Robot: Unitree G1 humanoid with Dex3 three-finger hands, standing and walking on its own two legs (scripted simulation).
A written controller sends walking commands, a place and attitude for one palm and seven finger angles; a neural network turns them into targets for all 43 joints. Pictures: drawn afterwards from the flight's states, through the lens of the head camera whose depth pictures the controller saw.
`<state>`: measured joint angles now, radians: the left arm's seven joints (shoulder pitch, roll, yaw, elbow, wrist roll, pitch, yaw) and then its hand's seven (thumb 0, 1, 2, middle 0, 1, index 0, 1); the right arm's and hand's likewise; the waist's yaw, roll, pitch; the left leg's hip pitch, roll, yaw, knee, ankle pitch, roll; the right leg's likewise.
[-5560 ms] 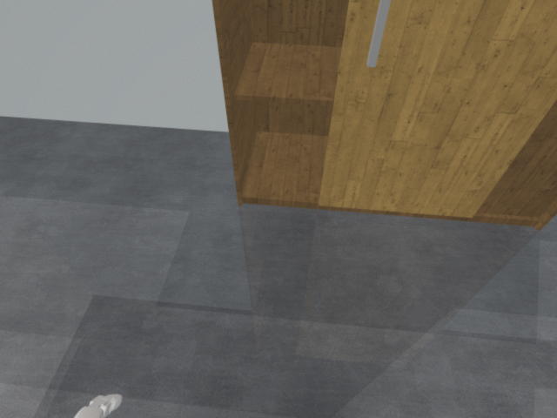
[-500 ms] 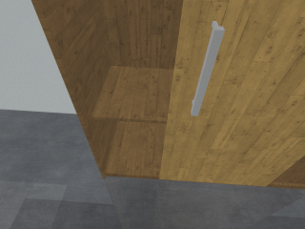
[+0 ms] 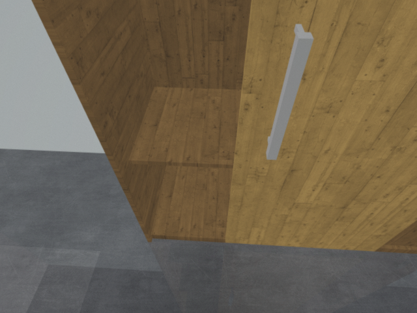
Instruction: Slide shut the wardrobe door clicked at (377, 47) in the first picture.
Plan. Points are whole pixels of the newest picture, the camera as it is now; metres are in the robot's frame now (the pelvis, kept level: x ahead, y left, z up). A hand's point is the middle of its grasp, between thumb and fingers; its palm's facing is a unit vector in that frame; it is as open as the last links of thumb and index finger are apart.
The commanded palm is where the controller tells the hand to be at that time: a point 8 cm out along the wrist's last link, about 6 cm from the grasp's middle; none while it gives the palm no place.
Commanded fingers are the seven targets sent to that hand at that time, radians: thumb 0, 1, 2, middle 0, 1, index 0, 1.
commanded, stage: look again from close up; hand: right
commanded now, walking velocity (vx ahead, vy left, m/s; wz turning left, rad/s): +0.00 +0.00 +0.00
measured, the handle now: (282, 102) +0.51 -0.13 +0.14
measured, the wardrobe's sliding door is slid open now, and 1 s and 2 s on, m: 0.37 0.37 0.37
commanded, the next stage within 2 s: raise the hand with hooked fingers in 0.60 s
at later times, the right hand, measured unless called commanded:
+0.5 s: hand out of the picture +0.00 -0.16 -0.18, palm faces +0.02 +0.98 -0.18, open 7.4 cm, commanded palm none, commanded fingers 0.00 -0.90 -0.90 0.20 0.30 0.20 0.30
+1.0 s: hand (302, 277) +0.19 -0.14 +0.01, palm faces -0.02 +1.00 -0.04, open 7.9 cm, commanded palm +0.12 -0.22 -0.03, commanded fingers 0.00 -0.53 -0.74 0.23 0.54 0.23 0.54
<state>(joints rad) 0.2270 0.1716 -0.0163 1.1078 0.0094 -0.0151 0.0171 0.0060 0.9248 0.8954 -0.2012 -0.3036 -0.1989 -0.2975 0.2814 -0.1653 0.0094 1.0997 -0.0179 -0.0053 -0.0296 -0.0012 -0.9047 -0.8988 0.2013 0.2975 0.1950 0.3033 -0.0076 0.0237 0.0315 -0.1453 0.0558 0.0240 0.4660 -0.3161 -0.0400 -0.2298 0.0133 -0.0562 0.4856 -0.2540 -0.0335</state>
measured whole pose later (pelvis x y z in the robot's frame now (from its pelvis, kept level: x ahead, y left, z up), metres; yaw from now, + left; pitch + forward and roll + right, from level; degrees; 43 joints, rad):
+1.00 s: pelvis -0.03 +0.03 -0.04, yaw +0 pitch +9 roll +0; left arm 0.18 0.24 0.05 0.64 -0.01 -0.28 0.00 0.01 0.91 0.90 -0.20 -0.30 -0.20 -0.30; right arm 0.33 -0.18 -0.16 0.11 0.25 -0.45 0.28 0.01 -0.76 -0.83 0.21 0.40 0.20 0.41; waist 0.02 0.00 -0.12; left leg -0.57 0.03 0.04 0.89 -0.47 0.01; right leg -0.64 -0.03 -0.03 0.86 -0.37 0.01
